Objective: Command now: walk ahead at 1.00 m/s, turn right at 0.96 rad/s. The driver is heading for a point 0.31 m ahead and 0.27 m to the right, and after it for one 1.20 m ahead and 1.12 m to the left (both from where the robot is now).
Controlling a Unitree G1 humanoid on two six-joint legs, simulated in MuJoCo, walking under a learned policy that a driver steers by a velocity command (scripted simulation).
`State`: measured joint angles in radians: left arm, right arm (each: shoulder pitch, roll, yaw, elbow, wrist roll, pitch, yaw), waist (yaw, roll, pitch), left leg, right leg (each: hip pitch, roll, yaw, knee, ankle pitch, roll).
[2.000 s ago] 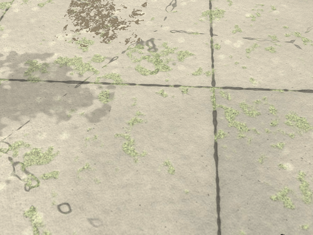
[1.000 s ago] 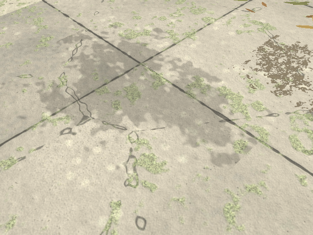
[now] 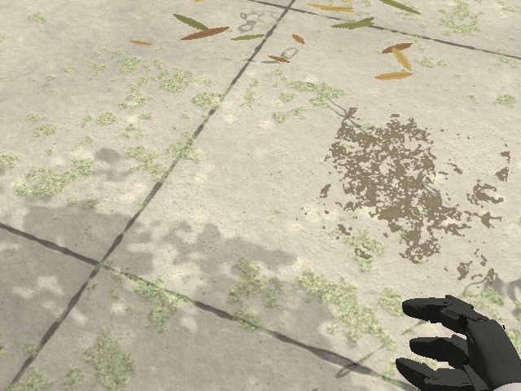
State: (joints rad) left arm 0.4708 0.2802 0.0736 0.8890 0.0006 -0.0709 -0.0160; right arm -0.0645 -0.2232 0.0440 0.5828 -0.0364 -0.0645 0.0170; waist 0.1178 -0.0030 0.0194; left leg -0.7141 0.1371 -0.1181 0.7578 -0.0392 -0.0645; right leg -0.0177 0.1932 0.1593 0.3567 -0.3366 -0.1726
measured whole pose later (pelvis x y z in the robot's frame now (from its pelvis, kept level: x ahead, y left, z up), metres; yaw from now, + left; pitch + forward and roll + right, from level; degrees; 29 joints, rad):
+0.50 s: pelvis +0.42 +0.01 -0.02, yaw -28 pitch +2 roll +2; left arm -0.09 0.31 0.01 0.56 0.04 -0.02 -0.10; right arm 0.53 -0.28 -0.03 0.92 -0.03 -0.11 0.00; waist -0.10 -0.04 0.03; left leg 0.22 0.02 0.28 0.19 -0.41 -0.07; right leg -0.77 -0.03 -0.09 0.80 -0.04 -0.14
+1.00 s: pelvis +0.66 -0.07 -0.02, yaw -14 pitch +0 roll -2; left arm 0.22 0.24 0.05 0.78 0.00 -0.04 0.02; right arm 0.24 -0.24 -0.06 0.72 -0.04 0.03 0.03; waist -0.01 0.00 0.06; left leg -0.45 0.01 0.11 0.63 -0.16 0.09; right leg -0.19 -0.10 -0.32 0.69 -0.45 -0.01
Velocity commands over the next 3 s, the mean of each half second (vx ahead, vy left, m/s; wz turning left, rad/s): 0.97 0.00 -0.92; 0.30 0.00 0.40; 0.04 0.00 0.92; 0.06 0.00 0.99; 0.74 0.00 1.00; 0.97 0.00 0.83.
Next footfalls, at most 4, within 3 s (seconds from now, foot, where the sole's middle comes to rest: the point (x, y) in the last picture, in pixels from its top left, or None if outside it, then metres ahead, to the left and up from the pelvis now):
0.12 left None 0.31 0.19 -0.77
0.56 right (366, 347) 0.61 -0.17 -0.77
1.00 left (317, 274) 0.82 -0.03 -0.77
1.48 right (378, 285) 0.80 -0.20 -0.77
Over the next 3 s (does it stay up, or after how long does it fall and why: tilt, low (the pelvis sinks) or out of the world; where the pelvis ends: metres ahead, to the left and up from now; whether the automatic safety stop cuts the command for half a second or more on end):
stays up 0.93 0.53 -0.01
